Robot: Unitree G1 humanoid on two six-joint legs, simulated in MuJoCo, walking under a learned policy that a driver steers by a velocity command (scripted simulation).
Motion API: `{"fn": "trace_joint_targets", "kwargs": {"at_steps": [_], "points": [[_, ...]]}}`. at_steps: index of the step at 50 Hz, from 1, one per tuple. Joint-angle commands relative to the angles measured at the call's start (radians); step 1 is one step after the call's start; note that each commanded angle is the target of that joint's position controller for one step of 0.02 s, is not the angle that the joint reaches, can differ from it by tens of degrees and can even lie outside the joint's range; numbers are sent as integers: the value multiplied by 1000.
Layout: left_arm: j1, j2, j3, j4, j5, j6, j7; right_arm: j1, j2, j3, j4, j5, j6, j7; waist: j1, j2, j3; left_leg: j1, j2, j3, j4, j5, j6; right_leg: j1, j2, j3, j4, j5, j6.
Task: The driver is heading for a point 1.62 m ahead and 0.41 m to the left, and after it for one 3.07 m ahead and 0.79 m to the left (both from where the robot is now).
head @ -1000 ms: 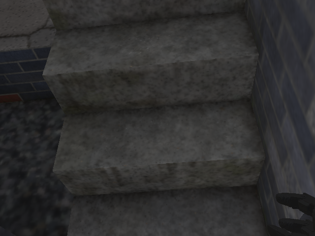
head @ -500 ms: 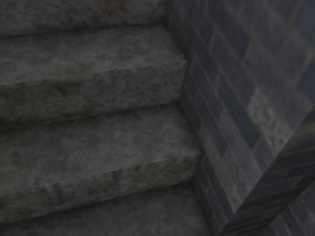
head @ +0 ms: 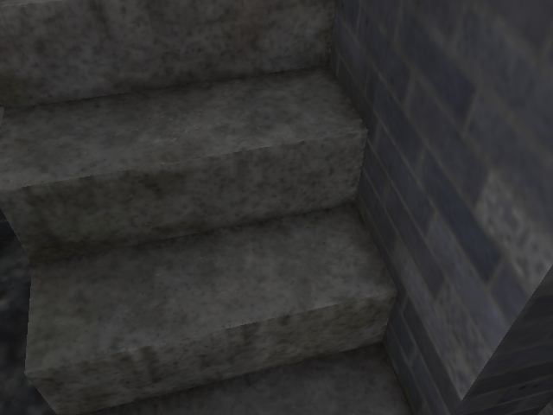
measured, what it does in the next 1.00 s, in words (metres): stands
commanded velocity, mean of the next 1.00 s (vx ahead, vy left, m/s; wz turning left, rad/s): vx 0.11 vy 0.02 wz -0.01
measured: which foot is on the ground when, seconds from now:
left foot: down 0.00-1.00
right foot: down 0.00-1.00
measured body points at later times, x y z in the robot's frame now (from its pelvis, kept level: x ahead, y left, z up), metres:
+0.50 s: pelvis -0.02 +0.00 +0.00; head +0.00 +0.00 +0.45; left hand +0.06 +0.24 -0.14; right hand +0.05 -0.27 -0.14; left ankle -0.04 +0.05 -0.75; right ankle -0.02 -0.15 -0.75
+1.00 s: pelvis -0.02 -0.02 +0.00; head -0.01 -0.02 +0.45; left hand +0.05 +0.23 -0.14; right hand +0.05 -0.28 -0.14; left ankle -0.04 +0.05 -0.75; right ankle -0.02 -0.15 -0.75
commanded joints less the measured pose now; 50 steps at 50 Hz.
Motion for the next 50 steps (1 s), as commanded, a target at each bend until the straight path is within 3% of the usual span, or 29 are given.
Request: {"fn": "trace_joint_targets", "kwargs": {"at_steps": [1, 12, 13, 14, 15, 16, 17, 19, 20, 21, 22, 23, 26, 34, 35, 36, 40, 42, 50], "points": [[-45, 87, 17, -58, 0, -16, -2, 4, -108, -17, -18, 1, -11, -2, -10, 4, -56, 129, 206, -152, 4, 499, -22, -103, -73, 61, -36, 148, -15], [-45, 92, 12, -19, 1, -14, -3, -15, -123, -11, 25, 7, -16, -4, -4, -10, -48, 91, 206, -167, -35, 460, -32, -93, -81, 50, -38, 125, -5], [31, 236, 61, 72, -39, 37, -16, 78, -214, -52, -18, -49, -28, -12, -129, -164, 15, 277, 406, -396, -10, 571, -46, -407, 47, -56, 194, -39, -8], [75, 68, 21, 68, -14, 42, 2, 79, -174, -25, 21, -41, -40, -3, -47, 5, -24, 193, 417, -283, 21, 766, -2, -314, -22, 6, 165, -121, -12], [71, 15, 4, 40, -7, 27, 3, 39, -104, -5, 48, -3, -35, -4, 12, 109, -31, 69, 319, -172, 58, 859, 23, -150, -47, 15, 100, -85, -21], [61, 20, -1, 41, -11, 9, 5, 19, -77, 6, 49, 6, -36, 0, 27, 78, -57, 29, 274, -147, 71, 780, 9, -58, -43, 16, 13, 70, -23], [50, 53, 4, 54, -8, -4, 11, -41, -76, 13, 33, -3, -23, 7, 14, 75, -72, -10, 238, -144, 40, 551, 0, -3, -49, 24, -1, 131, -24], [24, 111, 11, 51, 21, 18, 10, -19, -101, 8, 35, -10, -15, 19, -12, 24, -11, -140, 212, -177, -62, 101, -19, 29, -72, 71, 8, 137, -20], [5, 128, 17, 51, 11, 26, 8, 1, -100, 9, 48, -7, -10, 20, -25, -24, 35, -137, 196, -184, -85, 64, -28, -28, -62, 76, 18, 118, -20], [-44, 201, 44, 31, 40, 21, 18, -45, -187, -30, 13, -7, 4, 35, -15, 43, 83, -136, 180, -202, -90, 161, -59, -99, -37, 67, 37, 105, -14], [-12, 191, 45, 43, 48, 15, 24, -64, -171, -30, 5, -10, 10, 38, 1, 50, 37, -98, 196, -195, -67, 230, -60, -98, -53, 73, 17, 114, -10], [17, 179, 44, 59, 42, 8, 25, -44, -145, -30, -1, -10, 17, 37, -4, 32, 6, -57, 199, -187, -50, 285, -55, -100, -54, 76, 14, 119, -10], [38, 146, 43, 77, 24, -4, 23, -6, -119, -34, -13, -10, 38, 28, -10, -7, -47, -4, 204, -177, -26, 309, -29, -111, -57, 76, 24, 115, -19], [49, 151, 48, 99, 29, -4, 20, 4, -95, -37, -45, -8, 40, 32, -1, -18, -10, -68, 197, -175, -48, 137, -8, -111, -54, 95, 8, 98, -29], [45, 125, 38, 85, 43, -19, 21, 35, -86, -37, -19, 14, 49, 24, 20, 8, -34, -84, 167, -144, -52, 32, -21, -62, -74, 111, -30, 65, -37], [22, 162, 48, 90, 44, -29, 21, 16, -95, -46, -25, 13, 57, 20, 11, -18, 8, -91, 152, -132, -37, 20, -30, -95, -74, 115, -27, 69, -49], [37, 159, 47, 114, 33, -42, 26, 14, -99, -56, -38, 5, 53, 24, 11, -32, 9, -67, 171, -144, -20, 115, -31, -127, -64, 108, -16, 85, -48], [28, 161, 47, 119, 36, -50, 20, 18, -101, -60, -44, 1, 67, 26, 6, -26, -8, -39, 167, -144, -6, 152, -22, -137, -61, 102, -3, 104, -42], [22, 158, 48, 142, 31, -43, 21, 24, -87, -66, -55, 1, 66, 32, 6, -4, -13, -36, 186, -157, -2, 216, -20, -130, -55, 102, 18, 111, -40]]}}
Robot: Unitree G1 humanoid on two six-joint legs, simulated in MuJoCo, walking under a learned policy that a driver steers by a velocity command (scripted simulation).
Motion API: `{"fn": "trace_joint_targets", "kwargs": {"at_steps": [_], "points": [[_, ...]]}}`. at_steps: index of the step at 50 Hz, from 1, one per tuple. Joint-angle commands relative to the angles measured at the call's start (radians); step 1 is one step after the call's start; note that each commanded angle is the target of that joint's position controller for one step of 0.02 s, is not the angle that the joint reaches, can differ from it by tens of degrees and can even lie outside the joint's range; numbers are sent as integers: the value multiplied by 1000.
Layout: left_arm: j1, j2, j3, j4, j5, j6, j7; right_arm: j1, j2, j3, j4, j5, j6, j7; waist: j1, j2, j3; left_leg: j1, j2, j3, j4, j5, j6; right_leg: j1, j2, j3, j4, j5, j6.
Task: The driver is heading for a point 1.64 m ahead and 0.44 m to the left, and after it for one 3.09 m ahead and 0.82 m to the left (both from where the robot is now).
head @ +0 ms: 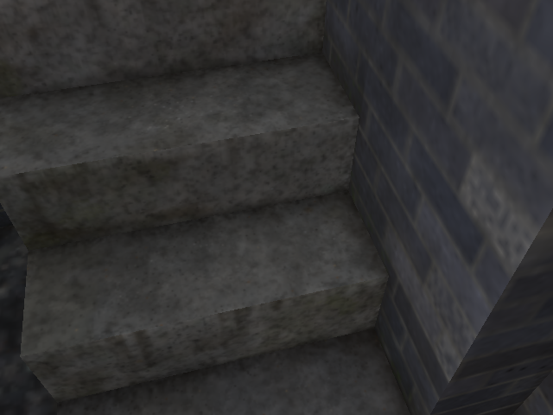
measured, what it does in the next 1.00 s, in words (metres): stands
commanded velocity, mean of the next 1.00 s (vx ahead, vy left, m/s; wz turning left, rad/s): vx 0.01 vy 0.00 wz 0.00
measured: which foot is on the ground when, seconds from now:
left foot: down 0.00-1.00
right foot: down 0.00-1.00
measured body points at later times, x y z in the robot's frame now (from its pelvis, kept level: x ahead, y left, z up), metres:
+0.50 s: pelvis +0.00 -0.01 +0.00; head +0.02 -0.01 +0.45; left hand +0.09 +0.25 -0.14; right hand +0.08 -0.27 -0.14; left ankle -0.02 +0.07 -0.75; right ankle +0.00 -0.13 -0.75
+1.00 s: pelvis +0.01 -0.02 +0.00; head +0.02 -0.02 +0.45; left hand +0.11 +0.25 -0.13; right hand +0.11 -0.28 -0.13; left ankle -0.02 +0.07 -0.75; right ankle +0.00 -0.13 -0.75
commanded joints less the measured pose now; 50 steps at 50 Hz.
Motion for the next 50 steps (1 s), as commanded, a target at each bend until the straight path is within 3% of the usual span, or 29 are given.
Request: {"fn": "trace_joint_targets", "kwargs": {"at_steps": [1, 33, 36, 50], "points": [[4, 119, 23, -29, -2, -7, 4, 7, -108, -23, -46, 0, -11, -1, -1, 2, -19, 31, 169, -154, -46, 213, 7, -24, -75, 91, -43, 78, -16], [-31, 132, 33, -15, -2, 1, -6, 14, -113, -31, -57, 0, -27, -1, -9, 2, -21, 39, 176, -147, -29, 208, 7, -9, -64, 108, -45, 110, -28], [-52, 141, 36, -22, -2, 2, -4, -22, -115, -31, -88, 1, -44, -4, -8, 7, -23, 22, 185, -152, -33, 198, 0, 11, -62, 114, -50, 102, -31], [-69, 154, 35, -28, -4, -3, -16, -30, -130, -30, -120, -2, -59, -15, -6, 6, -44, 55, 169, -141, -9, 232, -28, -6, -60, 112, -54, 142, -48]]}}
